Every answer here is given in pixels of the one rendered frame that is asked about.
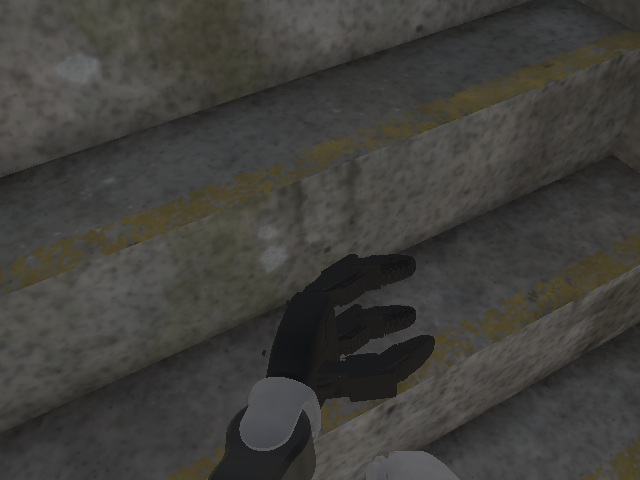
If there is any left robot hand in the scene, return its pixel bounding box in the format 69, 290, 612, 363
262, 254, 435, 409

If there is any robot left forearm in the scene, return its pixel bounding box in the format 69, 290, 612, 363
207, 377, 321, 480

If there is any robot right thigh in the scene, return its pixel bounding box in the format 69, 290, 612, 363
366, 451, 460, 480

